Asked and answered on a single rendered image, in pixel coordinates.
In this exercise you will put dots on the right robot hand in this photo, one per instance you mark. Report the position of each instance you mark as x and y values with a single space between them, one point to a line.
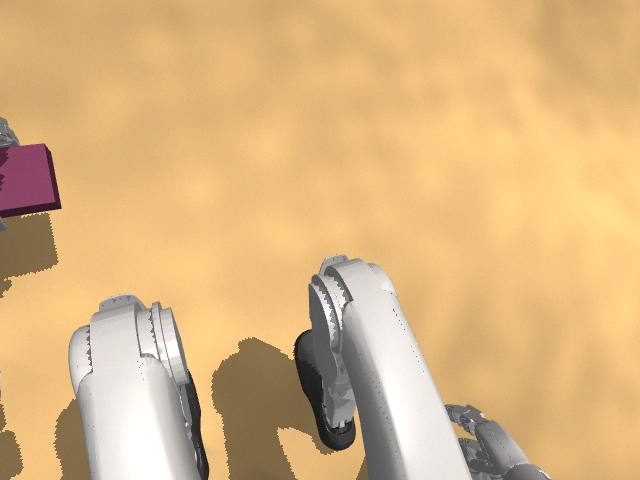
494 453

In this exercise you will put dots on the small box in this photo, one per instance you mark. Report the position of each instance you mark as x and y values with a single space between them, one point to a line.
27 181

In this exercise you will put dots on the right robot foot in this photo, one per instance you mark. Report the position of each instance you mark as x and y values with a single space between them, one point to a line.
311 382

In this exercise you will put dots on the left robot foot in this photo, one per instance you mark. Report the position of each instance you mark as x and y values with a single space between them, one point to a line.
202 463

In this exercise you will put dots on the left robot hand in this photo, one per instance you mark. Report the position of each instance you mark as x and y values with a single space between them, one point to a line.
7 139

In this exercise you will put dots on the right robot arm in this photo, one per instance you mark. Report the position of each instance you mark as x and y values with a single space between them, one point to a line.
526 472

